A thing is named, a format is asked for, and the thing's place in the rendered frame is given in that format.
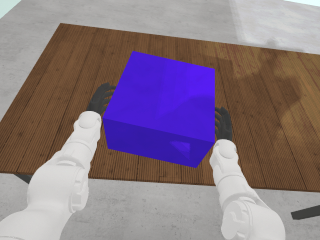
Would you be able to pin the table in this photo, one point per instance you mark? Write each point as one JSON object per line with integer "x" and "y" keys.
{"x": 272, "y": 96}

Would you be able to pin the robot left upper arm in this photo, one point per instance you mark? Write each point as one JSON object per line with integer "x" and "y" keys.
{"x": 56, "y": 192}

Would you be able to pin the robot right forearm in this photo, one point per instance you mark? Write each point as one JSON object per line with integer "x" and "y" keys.
{"x": 228, "y": 177}

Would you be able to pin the robot left forearm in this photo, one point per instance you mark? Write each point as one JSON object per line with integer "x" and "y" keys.
{"x": 80, "y": 147}

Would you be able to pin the carton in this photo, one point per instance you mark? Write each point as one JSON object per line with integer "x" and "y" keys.
{"x": 162, "y": 109}

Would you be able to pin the right robot hand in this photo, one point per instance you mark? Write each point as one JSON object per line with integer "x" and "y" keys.
{"x": 224, "y": 131}

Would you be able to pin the robot right upper arm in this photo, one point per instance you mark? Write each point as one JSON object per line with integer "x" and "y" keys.
{"x": 243, "y": 220}

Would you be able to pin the left robot hand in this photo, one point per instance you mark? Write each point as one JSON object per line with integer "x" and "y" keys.
{"x": 98, "y": 100}

